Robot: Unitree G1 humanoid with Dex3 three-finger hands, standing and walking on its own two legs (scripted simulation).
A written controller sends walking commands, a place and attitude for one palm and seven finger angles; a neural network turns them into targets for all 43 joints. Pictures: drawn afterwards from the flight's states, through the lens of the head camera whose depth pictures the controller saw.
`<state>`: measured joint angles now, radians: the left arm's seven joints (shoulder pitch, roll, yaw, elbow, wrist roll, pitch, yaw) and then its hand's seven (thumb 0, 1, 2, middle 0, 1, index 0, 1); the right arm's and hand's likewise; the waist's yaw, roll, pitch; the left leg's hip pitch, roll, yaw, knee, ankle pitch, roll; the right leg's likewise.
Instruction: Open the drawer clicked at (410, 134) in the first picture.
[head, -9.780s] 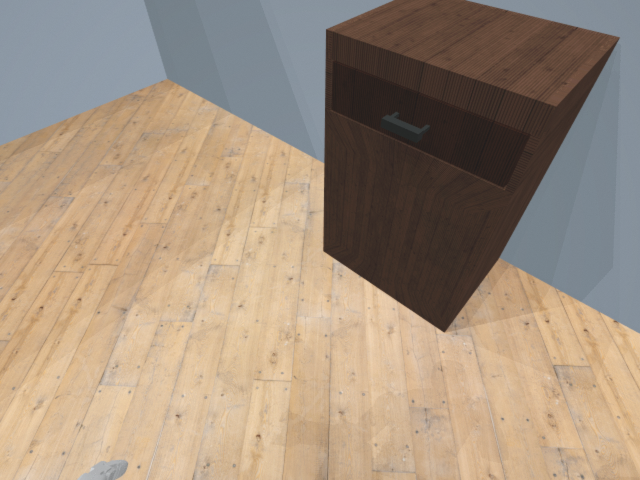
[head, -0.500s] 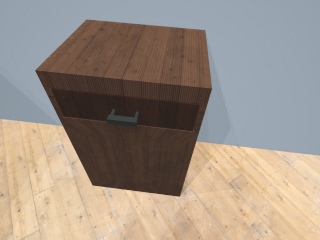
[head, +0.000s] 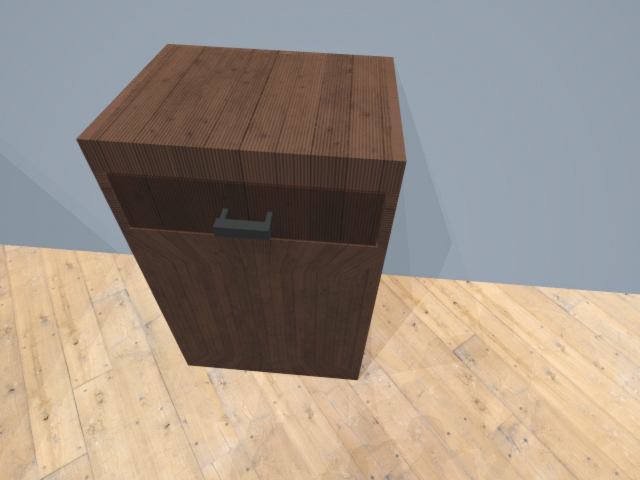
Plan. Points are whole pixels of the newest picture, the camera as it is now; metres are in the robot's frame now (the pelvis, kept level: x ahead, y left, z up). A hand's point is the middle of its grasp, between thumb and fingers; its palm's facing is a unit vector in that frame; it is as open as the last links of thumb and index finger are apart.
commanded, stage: come to a stop and stand still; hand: left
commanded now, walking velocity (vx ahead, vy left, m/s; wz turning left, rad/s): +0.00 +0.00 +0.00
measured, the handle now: (245, 221) +0.57 +0.18 -0.05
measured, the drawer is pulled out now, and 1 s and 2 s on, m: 0.00 0.00 0.00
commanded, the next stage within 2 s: look again from close up in 0.26 s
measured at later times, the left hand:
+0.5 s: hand out of the picture -0.06 +0.15 -0.19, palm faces +0.04 -0.99 -0.15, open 7.3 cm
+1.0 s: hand out of the picture +0.03 +0.17 -0.18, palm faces +0.02 -0.98 -0.20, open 7.3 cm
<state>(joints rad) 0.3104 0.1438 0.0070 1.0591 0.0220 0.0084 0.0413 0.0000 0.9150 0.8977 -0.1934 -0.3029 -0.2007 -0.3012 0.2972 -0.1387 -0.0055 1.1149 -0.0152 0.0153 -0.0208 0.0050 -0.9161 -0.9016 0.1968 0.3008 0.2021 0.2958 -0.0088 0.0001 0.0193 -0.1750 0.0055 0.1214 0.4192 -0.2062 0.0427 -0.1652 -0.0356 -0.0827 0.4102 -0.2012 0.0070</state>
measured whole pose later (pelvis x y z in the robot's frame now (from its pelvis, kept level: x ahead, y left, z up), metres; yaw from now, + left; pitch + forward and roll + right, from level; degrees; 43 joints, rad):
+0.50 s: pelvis -0.01 +0.01 -0.01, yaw +1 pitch -1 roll -1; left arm 0.40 0.10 -0.01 1.10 0.03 0.00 0.04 0.00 0.91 0.90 -0.20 -0.30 -0.20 -0.30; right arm 0.35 -0.12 0.00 1.05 -0.02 0.00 -0.01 0.00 -0.91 -0.90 0.20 0.30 0.20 0.30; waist -0.02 0.02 0.01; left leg -0.30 0.01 0.11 0.56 -0.26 0.06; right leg -0.28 -0.05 -0.09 0.54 -0.25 0.00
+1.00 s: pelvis +0.02 +0.00 +0.00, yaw +0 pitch -1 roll +0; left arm 0.29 0.15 0.00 1.09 0.02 -0.02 0.04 0.00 0.93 0.90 -0.19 -0.30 -0.20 -0.30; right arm 0.29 -0.15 0.02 1.11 -0.02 -0.02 -0.02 0.01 -0.91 -0.90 0.20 0.30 0.20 0.30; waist -0.01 0.01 0.02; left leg -0.18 0.00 0.12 0.44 -0.24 0.04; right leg -0.18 -0.05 -0.08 0.46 -0.25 0.01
